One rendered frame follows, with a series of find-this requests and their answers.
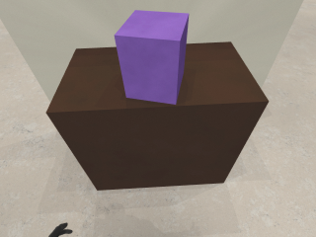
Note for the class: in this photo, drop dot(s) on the left robot hand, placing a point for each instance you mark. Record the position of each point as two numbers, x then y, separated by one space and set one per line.
60 230

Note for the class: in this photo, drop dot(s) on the pedestal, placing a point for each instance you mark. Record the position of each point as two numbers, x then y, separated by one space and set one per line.
124 143

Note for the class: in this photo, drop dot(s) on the carton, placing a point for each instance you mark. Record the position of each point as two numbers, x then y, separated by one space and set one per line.
151 48

